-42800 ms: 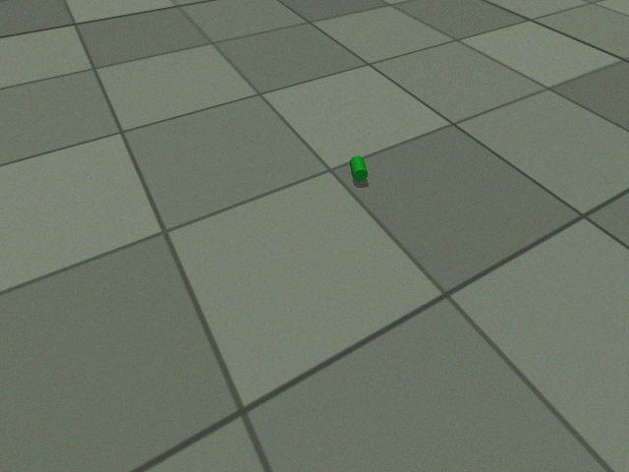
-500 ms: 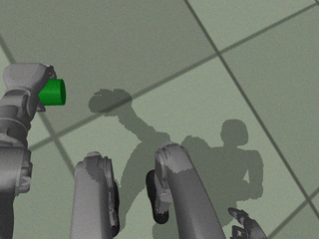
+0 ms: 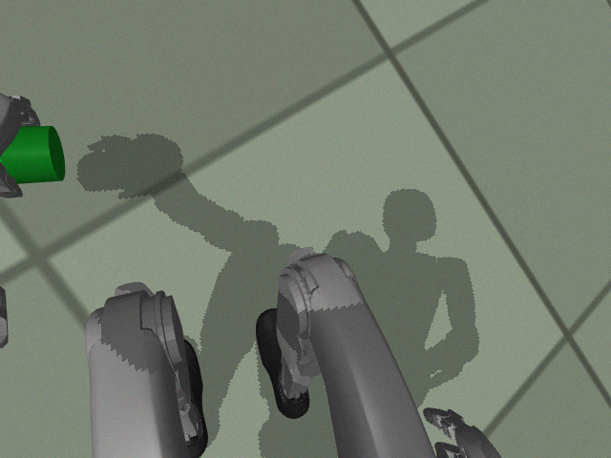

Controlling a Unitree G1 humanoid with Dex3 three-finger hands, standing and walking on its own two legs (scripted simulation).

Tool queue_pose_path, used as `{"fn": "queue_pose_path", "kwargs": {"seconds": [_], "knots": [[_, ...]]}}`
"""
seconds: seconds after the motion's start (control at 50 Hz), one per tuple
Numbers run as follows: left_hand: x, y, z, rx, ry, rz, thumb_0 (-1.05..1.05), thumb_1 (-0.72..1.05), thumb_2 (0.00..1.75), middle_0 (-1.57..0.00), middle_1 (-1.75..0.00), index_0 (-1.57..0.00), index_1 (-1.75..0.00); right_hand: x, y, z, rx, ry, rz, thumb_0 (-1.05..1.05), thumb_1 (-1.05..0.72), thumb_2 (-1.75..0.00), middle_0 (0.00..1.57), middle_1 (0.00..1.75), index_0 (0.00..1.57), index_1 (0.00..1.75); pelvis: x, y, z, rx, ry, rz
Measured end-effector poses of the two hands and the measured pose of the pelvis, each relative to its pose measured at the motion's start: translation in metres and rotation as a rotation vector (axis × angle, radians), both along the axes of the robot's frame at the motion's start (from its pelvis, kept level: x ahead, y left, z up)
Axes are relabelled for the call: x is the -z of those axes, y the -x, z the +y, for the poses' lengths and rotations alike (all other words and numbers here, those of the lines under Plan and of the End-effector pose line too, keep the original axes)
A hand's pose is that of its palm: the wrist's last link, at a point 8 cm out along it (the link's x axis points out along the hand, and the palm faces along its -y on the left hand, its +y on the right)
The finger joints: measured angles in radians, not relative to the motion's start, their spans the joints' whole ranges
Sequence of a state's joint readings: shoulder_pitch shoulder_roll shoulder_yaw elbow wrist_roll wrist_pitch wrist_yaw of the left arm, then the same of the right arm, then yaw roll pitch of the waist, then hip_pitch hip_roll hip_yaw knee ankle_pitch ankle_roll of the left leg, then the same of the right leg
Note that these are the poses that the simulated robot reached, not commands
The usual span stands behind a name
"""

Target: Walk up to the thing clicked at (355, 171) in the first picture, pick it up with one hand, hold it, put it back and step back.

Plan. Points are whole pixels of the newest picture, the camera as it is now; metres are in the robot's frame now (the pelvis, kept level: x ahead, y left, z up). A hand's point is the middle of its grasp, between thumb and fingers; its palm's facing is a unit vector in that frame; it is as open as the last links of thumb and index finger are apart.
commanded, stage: crouch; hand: left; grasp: from above
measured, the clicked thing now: (9, 155) +0.50 +0.28 -0.21
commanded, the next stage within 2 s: lower in 0.20 s
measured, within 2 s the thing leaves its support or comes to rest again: neither
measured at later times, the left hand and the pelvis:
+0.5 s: hand (9, 160) +0.49 +0.29 -0.22, palm faces -0.50 -0.04 -0.86, open 9.6 cm; pelvis +0.00 +0.00 -0.03, yaw -2 degrees
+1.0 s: hand (27, 166) +0.50 +0.28 -0.28, palm faces -0.48 -0.06 -0.87, open 9.6 cm; pelvis -0.01 +0.00 -0.06, yaw -5 degrees
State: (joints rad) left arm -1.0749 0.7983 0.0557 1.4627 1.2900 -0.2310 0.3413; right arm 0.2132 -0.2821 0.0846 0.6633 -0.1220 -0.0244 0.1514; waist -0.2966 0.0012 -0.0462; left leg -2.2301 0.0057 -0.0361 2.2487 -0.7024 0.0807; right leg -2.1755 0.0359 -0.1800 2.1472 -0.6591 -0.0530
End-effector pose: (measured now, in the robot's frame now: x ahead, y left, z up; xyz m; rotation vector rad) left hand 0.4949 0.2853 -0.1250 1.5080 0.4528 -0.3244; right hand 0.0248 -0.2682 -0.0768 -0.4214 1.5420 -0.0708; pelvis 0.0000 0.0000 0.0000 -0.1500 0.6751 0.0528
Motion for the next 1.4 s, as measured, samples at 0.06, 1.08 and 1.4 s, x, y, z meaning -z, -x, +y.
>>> {"fn": "queue_pose_path", "kwargs": {"seconds": [0.06, 1.08, 1.4], "knots": [[0.006, -0.001, 0.000, -0.002, 0.000, -0.001, -0.01, 0.08, 0.30, -0.76, -0.40, -0.79, -0.38, 0.004, 0.005, 0.002, -0.001, -0.005, 0.008, 0.00, -0.93, -0.91, 0.20, 0.30, 0.20, 0.30, 0.005, 0.002, 0.000, 0.003, 0.002, -0.006], [0.104, -0.014, 0.000, -0.023, 0.015, 0.016, 0.00, 0.13, 0.22, -0.77, -0.34, -0.80, -0.32, 0.031, 0.013, 0.005, -0.108, 0.036, 0.031, 0.00, -0.91, -0.90, 0.21, 0.30, 0.20, 0.30, 0.059, 0.006, -0.001, 0.048, 0.065, -0.084], [0.118, -0.012, 0.007, -0.019, 0.028, 0.003, -0.01, 0.11, 0.25, -0.76, -0.36, -0.80, -0.35, 0.019, 0.017, 0.006, -0.150, 0.065, 0.053, 0.00, -0.91, -0.90, 0.20, 0.30, 0.20, 0.30, 0.061, 0.007, 0.002, 0.060, 0.094, -0.112]]}}
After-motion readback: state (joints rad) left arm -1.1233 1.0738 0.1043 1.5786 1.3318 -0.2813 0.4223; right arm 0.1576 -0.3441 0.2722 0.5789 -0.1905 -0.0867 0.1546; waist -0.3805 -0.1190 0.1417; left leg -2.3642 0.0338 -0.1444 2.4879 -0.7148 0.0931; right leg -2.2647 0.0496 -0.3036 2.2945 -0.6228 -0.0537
